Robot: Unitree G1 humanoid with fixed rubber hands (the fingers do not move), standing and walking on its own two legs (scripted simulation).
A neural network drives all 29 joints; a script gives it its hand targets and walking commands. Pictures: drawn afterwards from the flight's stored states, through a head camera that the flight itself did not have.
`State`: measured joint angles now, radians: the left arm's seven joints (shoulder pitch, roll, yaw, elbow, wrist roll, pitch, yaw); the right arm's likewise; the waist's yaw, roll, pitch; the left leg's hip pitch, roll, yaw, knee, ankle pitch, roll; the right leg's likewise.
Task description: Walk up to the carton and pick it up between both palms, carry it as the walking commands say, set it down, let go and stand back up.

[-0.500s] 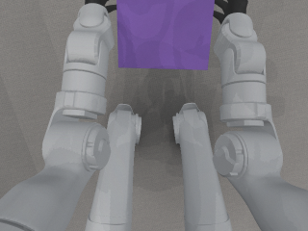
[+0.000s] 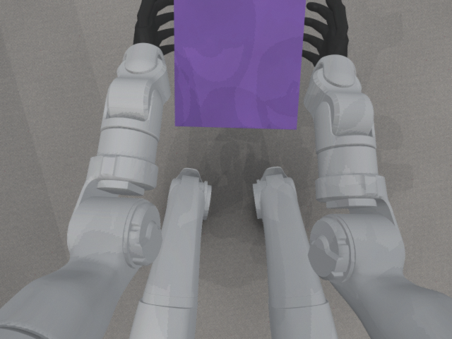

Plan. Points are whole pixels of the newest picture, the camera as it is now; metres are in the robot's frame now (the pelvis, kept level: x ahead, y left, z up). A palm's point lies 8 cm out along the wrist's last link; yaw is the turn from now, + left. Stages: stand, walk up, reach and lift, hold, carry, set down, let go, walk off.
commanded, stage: reach and lift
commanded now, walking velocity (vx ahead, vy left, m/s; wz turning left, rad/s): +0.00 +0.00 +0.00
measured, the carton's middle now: (240, 44) +0.54 -0.01 -0.15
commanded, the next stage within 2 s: none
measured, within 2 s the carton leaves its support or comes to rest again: neither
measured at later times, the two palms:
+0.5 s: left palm (116, 19) +0.49 +0.12 +0.04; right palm (376, 27) +0.48 -0.13 +0.05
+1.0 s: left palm (84, 16) +0.46 +0.12 +0.09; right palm (407, 12) +0.46 -0.13 +0.10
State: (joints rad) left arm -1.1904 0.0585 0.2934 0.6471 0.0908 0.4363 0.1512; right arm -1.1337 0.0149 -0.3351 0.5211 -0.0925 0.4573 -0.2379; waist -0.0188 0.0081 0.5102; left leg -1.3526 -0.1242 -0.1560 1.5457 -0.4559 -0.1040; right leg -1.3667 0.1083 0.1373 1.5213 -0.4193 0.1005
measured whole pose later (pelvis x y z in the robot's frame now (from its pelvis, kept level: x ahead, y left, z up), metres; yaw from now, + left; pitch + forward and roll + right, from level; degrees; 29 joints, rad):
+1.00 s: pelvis +0.12 +0.00 +0.14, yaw -1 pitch +20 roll +0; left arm -0.48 -0.17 0.29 0.60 0.22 0.31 0.14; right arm -0.47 0.22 -0.33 0.54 -0.24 0.28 -0.16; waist -0.01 0.00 -0.09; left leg -0.88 -0.08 -0.17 0.91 -0.38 -0.05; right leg -0.90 0.07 0.17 0.89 -0.35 0.06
